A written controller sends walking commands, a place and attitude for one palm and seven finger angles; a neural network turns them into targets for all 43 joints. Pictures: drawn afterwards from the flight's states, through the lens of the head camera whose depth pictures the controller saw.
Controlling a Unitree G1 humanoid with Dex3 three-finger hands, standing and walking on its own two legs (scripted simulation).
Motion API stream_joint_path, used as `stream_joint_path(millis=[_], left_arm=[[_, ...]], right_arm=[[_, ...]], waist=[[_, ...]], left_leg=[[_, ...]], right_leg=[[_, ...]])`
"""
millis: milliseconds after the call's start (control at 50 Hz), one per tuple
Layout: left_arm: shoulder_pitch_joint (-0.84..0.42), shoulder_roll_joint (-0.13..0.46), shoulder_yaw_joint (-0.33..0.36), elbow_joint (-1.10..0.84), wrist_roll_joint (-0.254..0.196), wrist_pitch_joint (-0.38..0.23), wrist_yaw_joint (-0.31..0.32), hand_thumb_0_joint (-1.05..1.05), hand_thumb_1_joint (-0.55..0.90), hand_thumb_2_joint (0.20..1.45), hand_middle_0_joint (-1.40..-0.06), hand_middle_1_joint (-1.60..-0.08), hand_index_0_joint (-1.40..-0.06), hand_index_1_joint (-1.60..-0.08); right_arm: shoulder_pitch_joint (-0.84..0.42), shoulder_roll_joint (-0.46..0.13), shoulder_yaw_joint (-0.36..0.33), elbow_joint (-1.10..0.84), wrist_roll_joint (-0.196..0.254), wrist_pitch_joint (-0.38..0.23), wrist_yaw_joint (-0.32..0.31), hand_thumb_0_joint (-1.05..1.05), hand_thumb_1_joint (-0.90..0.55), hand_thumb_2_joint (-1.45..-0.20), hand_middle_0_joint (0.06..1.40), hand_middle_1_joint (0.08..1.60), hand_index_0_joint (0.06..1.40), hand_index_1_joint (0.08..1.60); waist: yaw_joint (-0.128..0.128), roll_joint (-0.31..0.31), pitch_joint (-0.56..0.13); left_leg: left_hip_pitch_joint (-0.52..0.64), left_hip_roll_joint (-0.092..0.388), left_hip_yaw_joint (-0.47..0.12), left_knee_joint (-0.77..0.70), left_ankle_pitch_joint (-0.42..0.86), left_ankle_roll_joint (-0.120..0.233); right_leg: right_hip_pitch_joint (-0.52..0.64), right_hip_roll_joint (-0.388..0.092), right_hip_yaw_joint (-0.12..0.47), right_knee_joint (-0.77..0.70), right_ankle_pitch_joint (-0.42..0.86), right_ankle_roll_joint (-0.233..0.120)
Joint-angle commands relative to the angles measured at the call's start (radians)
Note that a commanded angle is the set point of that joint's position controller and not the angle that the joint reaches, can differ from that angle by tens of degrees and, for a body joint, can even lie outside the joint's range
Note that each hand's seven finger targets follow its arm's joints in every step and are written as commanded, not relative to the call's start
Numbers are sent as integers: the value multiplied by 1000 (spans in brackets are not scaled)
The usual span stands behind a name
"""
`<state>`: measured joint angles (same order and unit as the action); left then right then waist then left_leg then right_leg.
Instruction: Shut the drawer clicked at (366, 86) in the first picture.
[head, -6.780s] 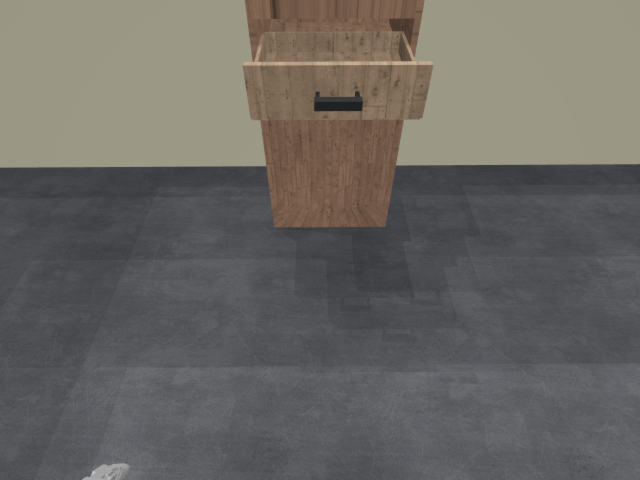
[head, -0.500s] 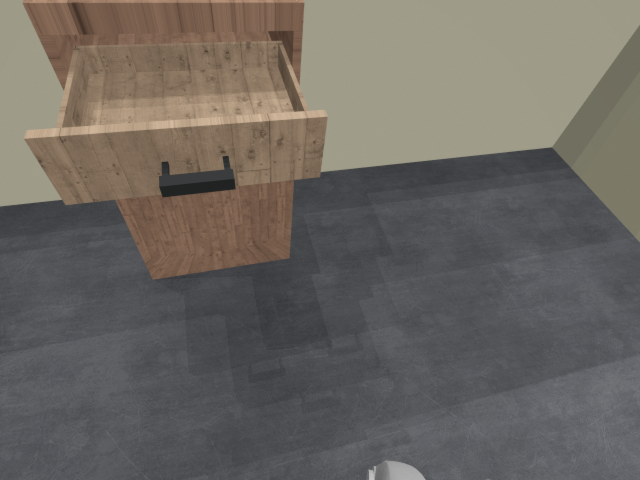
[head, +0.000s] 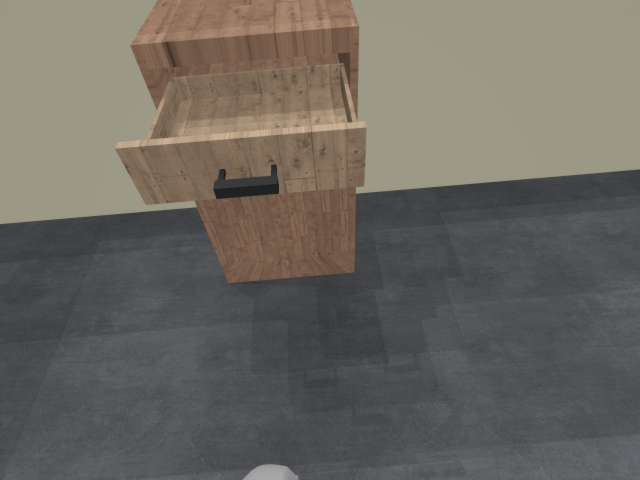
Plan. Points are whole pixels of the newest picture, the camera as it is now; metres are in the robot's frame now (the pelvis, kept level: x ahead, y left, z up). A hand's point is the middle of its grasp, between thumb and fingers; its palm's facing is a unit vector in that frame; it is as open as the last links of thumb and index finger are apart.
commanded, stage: take the last steps up to it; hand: left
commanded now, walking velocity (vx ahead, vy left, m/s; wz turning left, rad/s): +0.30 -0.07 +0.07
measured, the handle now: (247, 179) +0.61 +0.16 +0.01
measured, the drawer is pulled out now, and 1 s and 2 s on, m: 0.30 0.30 0.30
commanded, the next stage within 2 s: come to a stop and stand still in 1.18 s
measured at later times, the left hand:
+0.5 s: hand out of the picture +0.02 +0.22 -0.18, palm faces +0.08 -0.99 -0.14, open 7.4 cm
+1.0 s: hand (245, 411) +0.25 +0.15 -0.17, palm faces +0.04 -0.98 -0.20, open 7.2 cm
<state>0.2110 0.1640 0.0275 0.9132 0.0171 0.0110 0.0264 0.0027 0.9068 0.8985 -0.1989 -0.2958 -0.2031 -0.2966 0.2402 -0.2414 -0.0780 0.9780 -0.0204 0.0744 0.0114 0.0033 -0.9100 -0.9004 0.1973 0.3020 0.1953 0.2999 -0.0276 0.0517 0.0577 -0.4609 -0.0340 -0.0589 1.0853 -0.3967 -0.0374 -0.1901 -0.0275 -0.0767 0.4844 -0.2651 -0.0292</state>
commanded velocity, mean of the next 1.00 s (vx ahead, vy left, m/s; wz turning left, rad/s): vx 0.28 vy -0.09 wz -0.01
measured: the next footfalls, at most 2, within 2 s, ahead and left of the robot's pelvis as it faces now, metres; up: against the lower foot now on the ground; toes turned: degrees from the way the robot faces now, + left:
left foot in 0.26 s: +0.01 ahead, +0.15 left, +0.00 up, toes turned +6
right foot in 0.72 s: +0.28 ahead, -0.12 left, +0.00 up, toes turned -7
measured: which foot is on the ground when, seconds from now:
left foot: up 0.00-0.24, down 0.26-0.72, up 0.74-1.00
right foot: down 0.00-0.26, up 0.28-0.70, down 0.72-1.00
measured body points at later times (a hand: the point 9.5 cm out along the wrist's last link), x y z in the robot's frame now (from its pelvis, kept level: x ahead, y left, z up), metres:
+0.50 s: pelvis +0.05 +0.04 +0.01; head +0.06 +0.07 +0.45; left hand +0.02 +0.27 -0.17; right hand +0.04 -0.19 -0.14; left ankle -0.03 +0.15 -0.74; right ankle +0.11 -0.11 -0.66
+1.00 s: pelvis +0.20 -0.04 +0.00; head +0.20 -0.03 +0.45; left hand +0.25 +0.20 -0.15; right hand +0.24 -0.27 -0.15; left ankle +0.24 +0.09 -0.69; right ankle +0.24 -0.12 -0.74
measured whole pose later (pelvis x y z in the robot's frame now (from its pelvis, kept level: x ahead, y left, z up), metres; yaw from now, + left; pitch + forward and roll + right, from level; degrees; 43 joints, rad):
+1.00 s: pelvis +0.20 -0.04 +0.00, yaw +1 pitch -2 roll -2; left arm 0.22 0.17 0.04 1.07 0.02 -0.05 0.02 -0.01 0.94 0.90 -0.20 -0.30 -0.20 -0.30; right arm 0.25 -0.16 -0.06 1.03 -0.03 0.00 0.00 0.00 -0.92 -0.90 0.19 0.30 0.19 0.30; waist -0.03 0.02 0.02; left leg -0.48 0.12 0.08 0.96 -0.32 -0.02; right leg -0.22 0.03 -0.17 0.42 -0.18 -0.07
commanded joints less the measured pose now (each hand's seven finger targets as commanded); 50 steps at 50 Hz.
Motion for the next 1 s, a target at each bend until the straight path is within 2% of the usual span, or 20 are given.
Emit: stream_joint_path(millis=[0, 120, 200, 220, 240, 260, 280, 320, 400, 500, 600, 660, 680, 700, 720, 740, 760, 800, 840, 980], left_arm=[[49, 192, 54, -46, 5, -31, 11, 0, 900, 900, -200, -300, -200, -300], [188, 196, 49, 58, 17, -39, -6, 0, 900, 900, -200, -300, -200, -300], [157, 163, 40, 107, 1, -35, -13, 0, 900, 900, -200, -300, -200, -300], [153, 114, 28, 104, -6, -34, -18, 0, 900, 900, -200, -300, -200, -300], [130, 68, 17, 85, -4, -35, -26, 0, 900, 900, -200, -300, -200, -300], [53, 91, 22, 45, 9, -36, -29, 0, 900, 900, -200, -300, -200, -300], [-5, 107, 31, 43, 19, -25, -31, 0, 900, 900, -200, -300, -200, -300], [18, 107, 37, 73, 12, -25, -47, 0, 900, 900, -200, -300, -200, -300], [67, 81, 34, 115, 7, -19, -59, 0, 900, 900, -200, -300, -200, -300], [-45, 66, 27, 79, 4, -11, -62, 0, 900, 900, -200, -300, -200, -300], [-121, 73, 31, 61, -3, -19, -64, 0, 900, 900, -200, -300, -200, -300], [95, 112, 49, 129, 1, -42, -58, 0, 900, 900, -200, -300, -200, -300], [243, 170, 66, 176, 7, -59, -50, 0, 900, 900, -200, -300, -200, -300], [344, 271, 91, 197, 9, -67, -33, 0, 900, 900, -200, -300, -200, -300], [366, 304, 89, 198, -11, -61, -29, 0, 900, 900, -200, -300, -200, -300], [252, 278, 81, 166, -9, -61, -24, 0, 900, 900, -200, -300, -200, -300], [143, 225, 69, 132, -8, -57, -18, 0, 900, 900, -200, -300, -200, -300], [11, 150, 47, 94, 0, -60, -5, 0, 900, 900, -200, -300, -200, -300], [-18, 122, 35, 90, 5, -65, -5, 0, 900, 900, -200, -300, -200, -300], [86, 130, 37, 132, 5, -74, -8, 0, 900, 900, -200, -300, -200, -300]], right_arm=[[-28, -46, -11, -50, 2, -23, -1, 0, -900, -900, 200, 300, 200, 300], [-99, -9, 11, -50, -4, -62, 7, 0, -900, -900, 200, 300, 200, 300], [57, 12, 24, 32, -1, -95, -10, 0, -900, -900, 200, 300, 200, 300], [120, -38, 17, 59, -2, -108, -19, 0, -900, -900, 200, 300, 200, 300], [213, -131, -5, 81, -11, -111, -26, 0, -900, -900, 200, 300, 200, 300], [245, -179, -16, 76, -15, -101, -30, 0, -900, -900, 200, 300, 200, 300], [237, -155, -11, 83, -18, -103, -38, 0, -900, -900, 200, 300, 200, 300], [163, -94, 7, 66, -11, -114, -45, 0, -900, -900, 200, 300, 200, 300], [172, -47, 21, 72, -2, -143, -52, 0, -900, -900, 200, 300, 200, 300], [230, -47, 19, 101, -7, -145, -55, 0, -900, -900, 200, 300, 200, 300], [221, -69, 7, 118, -17, -138, -49, 0, -900, -900, 200, 300, 200, 300], [198, -83, 3, 123, -10, -131, -46, 0, -900, -900, 200, 300, 200, 300], [211, -62, 4, 125, 0, -133, -38, 0, -900, -900, 200, 300, 200, 300], [247, 23, 20, 101, 16, -135, -29, 0, -900, -900, 200, 300, 200, 300], [173, 20, 23, 62, 23, -130, -32, 0, -900, -900, 200, 300, 200, 300], [142, 14, 13, 58, 20, -125, -26, 0, -900, -900, 200, 300, 200, 300], [113, 4, 6, 51, 8, -116, -22, 0, -900, -900, 200, 300, 200, 300], [159, 29, 6, 74, -8, -94, -17, 0, -900, -900, 200, 300, 200, 300], [202, 56, 12, 89, -14, -74, -15, 0, -900, -900, 200, 300, 200, 300], [50, 64, 16, 35, -9, -84, -1, 0, -900, -900, 200, 300, 200, 300]], waist=[[43, -209, -20], [99, -246, -1], [19, -188, -16], [-11, -26, -31], [-55, 203, -26], [-77, 185, 34], [-82, 187, 105], [-33, 134, 173], [8, 86, 94], [-6, 101, 106], [-10, 124, 117], [95, 43, -12], [157, -42, -116], [181, -311, -229], [176, -246, -214], [144, -236, -167], [102, -201, -74], [19, -107, -43], [-22, -153, -7], [29, -125, 23]], left_leg=[[-19, 48, 31, -20, -11, -19], [61, 60, 116, -349, -76, 21], [391, 43, 166, -695, 90, 39], [536, 142, 43, -766, 56, 63], [591, 365, -245, -858, -44, 146], [536, 471, -373, -925, -86, 219], [449, 464, -349, -956, -107, 228], [386, 410, -233, -965, -24, 214], [441, 307, -12, -903, 439, 174], [473, 320, 40, -881, 533, 177], [386, 341, 55, -850, 521, 162], [354, 285, 113, -573, 668, 122], [226, 235, 138, -342, 565, 91], [-12, 91, 201, -6, 16, 51], [-96, 72, 93, 207, -216, 67], [-113, 120, 46, 280, -139, 77], [-115, 155, 43, 290, -63, 76], [-15, 184, 58, 203, 20, 56], [42, 179, 88, 102, 60, 36], [36, 159, 137, -254, 78, 15]], right_leg=[[35, -258, 172, -206, 234, -113], [68, -255, 232, -285, -124, -131], [-95, -166, 137, -166, -184, -66], [-231, -121, 89, -33, -194, -28], [-393, -33, -30, 205, -217, 19], [-488, -23, -25, 359, -298, 23], [-516, -55, 34, 480, -259, 24], [-531, -95, 68, 560, -131, 29], [-487, -75, 30, 584, 15, 50], [-518, -88, 5, 437, 69, 49], [-312, -57, -29, 221, 69, 16], [30, 16, -83, 66, 86, -9], [271, -46, 2, 29, 85, -36], [457, -320, 369, -81, 109, -135], [375, -425, 539, -199, 111, -202], [220, -402, 530, -256, -143, -202], [67, -371, 479, -295, -294, -182], [-112, -305, 290, -308, -232, -144], [-218, -254, 158, -331, -148, -116], [-104, -243, 166, -354, -103, -161]])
